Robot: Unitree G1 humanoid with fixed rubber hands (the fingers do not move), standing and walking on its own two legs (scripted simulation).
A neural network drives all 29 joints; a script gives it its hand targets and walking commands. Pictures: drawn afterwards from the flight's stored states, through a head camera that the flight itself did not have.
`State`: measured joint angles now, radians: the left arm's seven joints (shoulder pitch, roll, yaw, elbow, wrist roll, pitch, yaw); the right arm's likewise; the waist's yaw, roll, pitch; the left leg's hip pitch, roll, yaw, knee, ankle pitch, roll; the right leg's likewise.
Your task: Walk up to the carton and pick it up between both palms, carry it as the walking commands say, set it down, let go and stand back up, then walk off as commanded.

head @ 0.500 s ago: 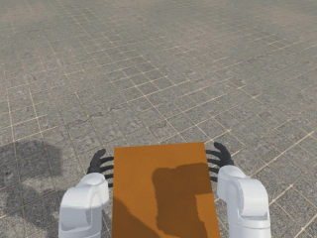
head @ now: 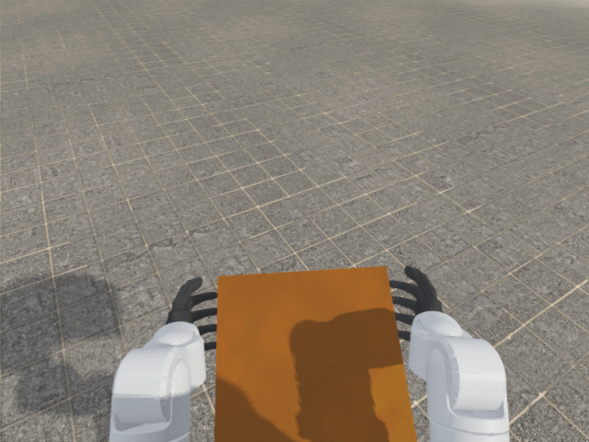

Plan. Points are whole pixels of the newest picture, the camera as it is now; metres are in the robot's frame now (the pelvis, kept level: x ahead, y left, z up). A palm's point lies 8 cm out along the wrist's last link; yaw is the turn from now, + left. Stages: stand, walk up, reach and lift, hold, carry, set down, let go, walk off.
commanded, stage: carry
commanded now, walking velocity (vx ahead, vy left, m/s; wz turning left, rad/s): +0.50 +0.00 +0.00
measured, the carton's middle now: (306, 359) +0.26 -0.01 +0.01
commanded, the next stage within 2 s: none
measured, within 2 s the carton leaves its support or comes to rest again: neither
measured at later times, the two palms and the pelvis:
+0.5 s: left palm (245, 197) +0.52 +0.09 +0.08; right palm (406, 192) +0.54 -0.20 +0.09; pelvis +0.28 -0.05 +0.00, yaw +0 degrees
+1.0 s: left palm (285, 111) +0.89 +0.02 +0.08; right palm (399, 123) +0.86 -0.27 +0.07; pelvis +0.62 -0.08 -0.01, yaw -3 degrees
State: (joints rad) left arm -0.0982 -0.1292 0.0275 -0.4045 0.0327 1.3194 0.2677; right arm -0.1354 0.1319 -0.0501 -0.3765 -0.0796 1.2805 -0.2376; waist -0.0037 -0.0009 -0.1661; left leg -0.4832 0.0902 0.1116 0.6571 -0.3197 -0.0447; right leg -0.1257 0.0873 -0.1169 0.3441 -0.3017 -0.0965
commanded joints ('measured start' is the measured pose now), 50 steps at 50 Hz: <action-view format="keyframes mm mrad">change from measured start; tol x64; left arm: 1 -603 -948 -570 -222 -337 -68 -256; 50 -443 -982 -548 -267 -310 -167 -268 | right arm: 1 -473 984 592 -140 385 -26 257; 50 -485 1008 694 -250 433 -76 284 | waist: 1 -8 0 -186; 50 41 -154 -330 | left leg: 1 282 -37 69 -238 102 20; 6 919 338 -559 -249 477 308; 22 -406 -10 -11 317 -137 7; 34 849 346 -668 -268 360 423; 50 -329 -37 -64 425 -191 11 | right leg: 1 4 -306 152 51 187 21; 6 -778 -124 127 747 -240 140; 18 572 -475 513 30 757 -103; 29 227 -291 -9 152 1070 53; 36 -687 -145 203 1023 -221 103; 50 607 -500 483 29 622 -107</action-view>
